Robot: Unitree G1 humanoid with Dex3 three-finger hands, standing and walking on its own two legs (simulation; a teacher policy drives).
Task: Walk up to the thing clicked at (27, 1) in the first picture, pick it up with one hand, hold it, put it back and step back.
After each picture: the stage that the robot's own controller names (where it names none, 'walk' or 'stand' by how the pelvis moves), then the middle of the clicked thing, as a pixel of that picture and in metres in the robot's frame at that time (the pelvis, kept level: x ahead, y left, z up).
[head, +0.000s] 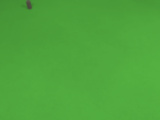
stand; (29, 4) +2.18 +0.78 -0.72
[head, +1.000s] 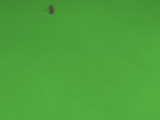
walk; (51, 9) +2.13 +0.36 -0.70
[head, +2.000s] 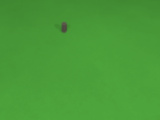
walk; (64, 27) +1.59 +0.16 -0.72
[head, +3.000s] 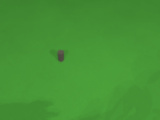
walk; (60, 55) +1.10 +0.20 -0.71
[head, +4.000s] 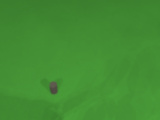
walk; (53, 88) +0.76 +0.20 -0.71
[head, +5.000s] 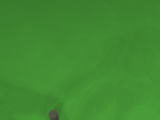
stand; (53, 116) +0.49 +0.20 -0.71
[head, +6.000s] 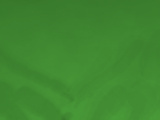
stand; out of the picture +0.43 +0.19 -0.72
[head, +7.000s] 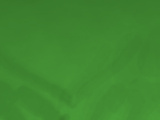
stand; out of the picture +0.41 +0.20 -0.72
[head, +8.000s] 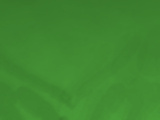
stand; out of the picture +0.40 +0.21 -0.73
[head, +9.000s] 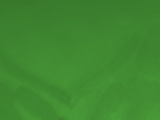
stand; out of the picture +0.39 +0.22 -0.73
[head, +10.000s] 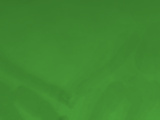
go down; out of the picture +0.39 +0.21 -0.73
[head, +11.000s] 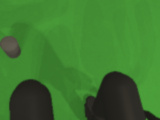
go down; (11, 48) +0.48 +0.23 -0.31
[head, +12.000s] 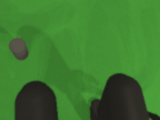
approach; (19, 50) +0.49 +0.22 -0.30
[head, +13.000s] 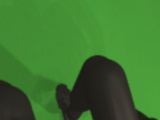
close in; out of the picture +0.47 +0.27 -0.23
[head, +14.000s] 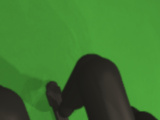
close; out of the picture +0.46 +0.29 -0.24
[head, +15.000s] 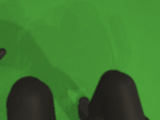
lift; out of the picture +0.41 +0.27 -0.14
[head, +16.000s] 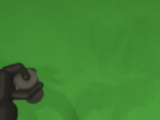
hold; (30, 87) +0.33 +0.18 +0.01
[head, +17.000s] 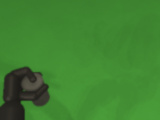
hold; (36, 90) +0.33 +0.17 -0.01
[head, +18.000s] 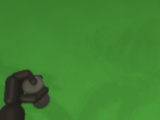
hold; (37, 93) +0.32 +0.17 -0.01
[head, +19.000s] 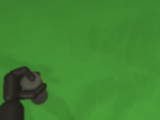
crouch; (35, 89) +0.34 +0.17 -0.04
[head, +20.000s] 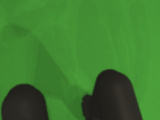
lower; out of the picture +0.49 +0.25 -0.12
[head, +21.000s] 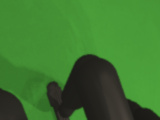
lower; out of the picture +0.45 +0.29 -0.24
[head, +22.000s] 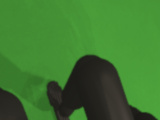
lower; out of the picture +0.45 +0.29 -0.24
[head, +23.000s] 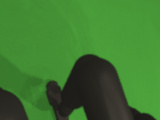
lower; out of the picture +0.46 +0.28 -0.24
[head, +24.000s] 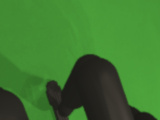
lower; out of the picture +0.45 +0.28 -0.24
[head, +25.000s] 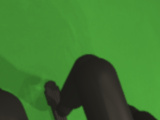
draw back; out of the picture +0.46 +0.28 -0.24
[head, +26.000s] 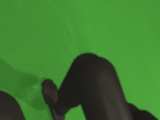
stand; out of the picture +0.45 +0.29 -0.24
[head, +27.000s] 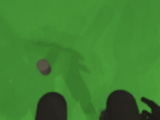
walk; (44, 67) +0.46 +0.20 -0.43
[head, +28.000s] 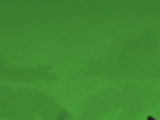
stand; out of the picture +0.39 +0.19 -0.66
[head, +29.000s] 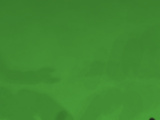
stand; out of the picture +0.40 +0.20 -0.67
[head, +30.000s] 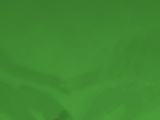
stand; out of the picture +0.40 +0.19 -0.69
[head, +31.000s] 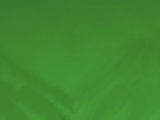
stand; out of the picture +0.40 +0.20 -0.72
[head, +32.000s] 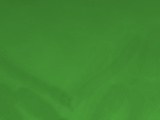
stand; out of the picture +0.38 +0.21 -0.73
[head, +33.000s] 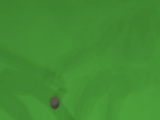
walk; (54, 103) +0.46 +0.15 -0.70
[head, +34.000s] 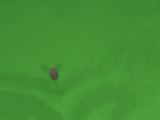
walk; (54, 74) +0.73 +0.23 -0.70
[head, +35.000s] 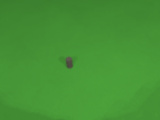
stand; (69, 62) +1.06 +0.21 -0.71
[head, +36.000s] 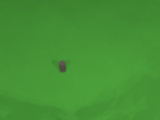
stand; (62, 66) +1.00 +0.20 -0.72
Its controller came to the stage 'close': yes
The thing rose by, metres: 0.70
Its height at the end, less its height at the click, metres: +0.00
